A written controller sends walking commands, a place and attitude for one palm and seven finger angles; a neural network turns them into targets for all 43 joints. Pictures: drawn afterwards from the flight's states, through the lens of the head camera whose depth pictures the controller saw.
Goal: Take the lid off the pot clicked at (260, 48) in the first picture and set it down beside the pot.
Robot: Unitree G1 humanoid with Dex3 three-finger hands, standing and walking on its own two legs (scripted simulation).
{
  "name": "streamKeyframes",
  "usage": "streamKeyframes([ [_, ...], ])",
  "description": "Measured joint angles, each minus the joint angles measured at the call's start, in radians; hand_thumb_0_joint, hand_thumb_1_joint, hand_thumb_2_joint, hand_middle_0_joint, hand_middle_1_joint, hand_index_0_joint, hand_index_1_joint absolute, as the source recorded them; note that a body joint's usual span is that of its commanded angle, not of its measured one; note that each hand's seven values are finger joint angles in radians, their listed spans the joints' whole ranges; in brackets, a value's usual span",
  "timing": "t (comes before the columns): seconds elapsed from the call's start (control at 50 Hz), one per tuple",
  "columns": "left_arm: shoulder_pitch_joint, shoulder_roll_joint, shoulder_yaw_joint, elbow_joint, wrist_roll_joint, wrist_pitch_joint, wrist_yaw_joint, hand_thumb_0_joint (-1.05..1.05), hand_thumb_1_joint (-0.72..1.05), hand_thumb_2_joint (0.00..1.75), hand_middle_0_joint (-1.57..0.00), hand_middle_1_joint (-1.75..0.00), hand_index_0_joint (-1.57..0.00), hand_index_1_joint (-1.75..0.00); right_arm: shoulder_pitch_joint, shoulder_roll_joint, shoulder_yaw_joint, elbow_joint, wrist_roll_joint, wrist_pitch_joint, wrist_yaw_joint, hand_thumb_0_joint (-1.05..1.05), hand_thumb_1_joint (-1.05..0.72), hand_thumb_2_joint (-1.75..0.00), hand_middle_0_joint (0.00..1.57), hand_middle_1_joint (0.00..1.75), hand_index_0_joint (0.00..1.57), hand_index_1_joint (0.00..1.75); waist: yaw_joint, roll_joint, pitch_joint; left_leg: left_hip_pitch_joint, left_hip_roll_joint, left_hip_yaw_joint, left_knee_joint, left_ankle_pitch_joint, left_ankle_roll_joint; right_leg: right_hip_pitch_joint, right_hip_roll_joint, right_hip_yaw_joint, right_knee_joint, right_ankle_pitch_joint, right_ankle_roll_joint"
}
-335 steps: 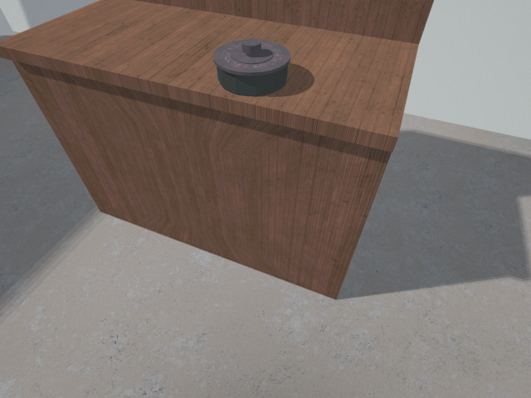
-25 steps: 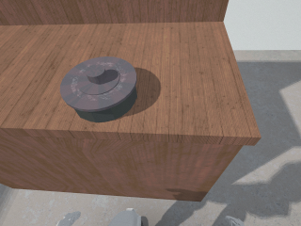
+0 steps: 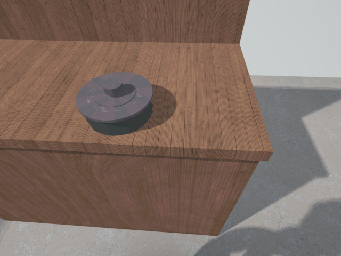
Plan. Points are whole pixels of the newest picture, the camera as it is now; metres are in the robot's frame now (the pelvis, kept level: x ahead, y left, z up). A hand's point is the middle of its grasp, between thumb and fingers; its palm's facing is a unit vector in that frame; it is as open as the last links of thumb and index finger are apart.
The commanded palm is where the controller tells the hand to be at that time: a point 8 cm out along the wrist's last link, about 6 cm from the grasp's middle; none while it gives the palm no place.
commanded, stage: come to a stop and stand still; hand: left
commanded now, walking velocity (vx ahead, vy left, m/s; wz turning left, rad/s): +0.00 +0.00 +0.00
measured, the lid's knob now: (113, 86) +0.47 +0.17 +0.16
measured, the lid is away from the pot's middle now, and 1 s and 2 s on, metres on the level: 0.00 0.00 0.00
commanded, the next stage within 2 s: look again from close up in 0.06 s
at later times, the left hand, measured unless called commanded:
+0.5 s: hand out of the picture +0.06 +0.20 -0.16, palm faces +0.01 -0.98 -0.21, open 7.4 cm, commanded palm none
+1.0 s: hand out of the picture +0.09 +0.21 -0.17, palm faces +0.02 -0.98 -0.22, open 7.4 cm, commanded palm none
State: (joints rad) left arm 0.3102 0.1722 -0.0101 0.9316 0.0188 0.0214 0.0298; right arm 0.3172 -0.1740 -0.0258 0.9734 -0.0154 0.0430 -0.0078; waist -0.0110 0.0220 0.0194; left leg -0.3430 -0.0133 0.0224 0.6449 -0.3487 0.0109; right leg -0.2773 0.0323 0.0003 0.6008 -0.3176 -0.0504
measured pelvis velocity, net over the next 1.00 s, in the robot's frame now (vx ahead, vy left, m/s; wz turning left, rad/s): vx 0.07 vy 0.02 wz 0.00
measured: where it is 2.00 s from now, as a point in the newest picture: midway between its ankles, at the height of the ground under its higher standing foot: outside the picture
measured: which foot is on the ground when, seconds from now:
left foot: down 0.00-1.00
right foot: down 0.00-1.00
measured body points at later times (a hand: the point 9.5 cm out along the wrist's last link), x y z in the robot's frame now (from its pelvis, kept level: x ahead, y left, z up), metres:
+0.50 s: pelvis +0.03 +0.02 +0.01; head +0.04 +0.02 +0.46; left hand +0.06 +0.26 -0.15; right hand +0.05 -0.21 -0.15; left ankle +0.02 +0.12 -0.73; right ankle +0.00 -0.09 -0.73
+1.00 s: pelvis +0.07 +0.02 +0.01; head +0.09 +0.03 +0.46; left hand +0.09 +0.26 -0.15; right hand +0.09 -0.21 -0.15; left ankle +0.02 +0.12 -0.73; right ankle +0.00 -0.09 -0.73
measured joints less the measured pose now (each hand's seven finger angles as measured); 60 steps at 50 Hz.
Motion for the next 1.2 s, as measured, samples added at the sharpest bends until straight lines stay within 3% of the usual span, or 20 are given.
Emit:
streamKeyframes([
  [0.1, 0.008, 0.013, 0.009, 0.033, -0.004, -0.002, 0.002, 0.01, 0.9, 0.9, -0.2, -0.3, -0.2, -0.3, 0.004, 0.006, 0.005, 0.023, 0.002, -0.026, -0.007, 0.0, -0.91, -0.9, 0.19, 0.29, 0.2, 0.3, 0.004, -0.019, 0.001, 0.056, 0.008, -0.019, -0.095, 0.1, -0.008, 0.01, 0.005, 0.0, -0.026, 0.014, 0.007],
  [0.22, -0.008, 0.016, 0.008, 0.056, -0.005, -0.01, -0.003, 0.01, 0.9, 0.9, -0.2, -0.3, -0.2, -0.29, -0.01, 0.017, 0.016, 0.05, 0.003, -0.039, -0.012, 0.0, -0.91, -0.9, 0.19, 0.29, 0.2, 0.3, 0.017, -0.031, -0.001, 0.078, 0.007, -0.015, -0.131, 0.1, -0.003, 0.039, 0.004, 0.005, -0.081, 0.038, 0.016],
  [0.58, -0.056, 0.015, 0.009, 0.091, -0.004, -0.017, 0.0, 0.01, 0.9, 0.9, -0.2, -0.3, -0.2, -0.29, -0.056, 0.012, 0.024, 0.085, 0.007, -0.061, -0.024, 0.0, -0.93, -0.9, 0.2, 0.3, 0.2, 0.3, 0.019, -0.033, 0.002, 0.133, -0.02, -0.007, -0.172, 0.079, 0.021, 0.092, -0.023, 0.015, -0.116, 0.012, 0.039],
  [1.2, -0.061, 0.013, 0.016, 0.106, -0.008, -0.022, 0.011, 0.01, 0.9, 0.9, -0.2, -0.3, -0.2, -0.29, -0.084, 0.021, 0.02, 0.122, 0.01, -0.058, -0.037, 0.0, -0.92, -0.9, 0.2, 0.3, 0.2, 0.3, 0.02, -0.046, 0.017, 0.193, -0.014, -0.013, -0.174, 0.019, 0.016, 0.167, -0.016, 0.011, -0.15, -0.031, 0.035],
])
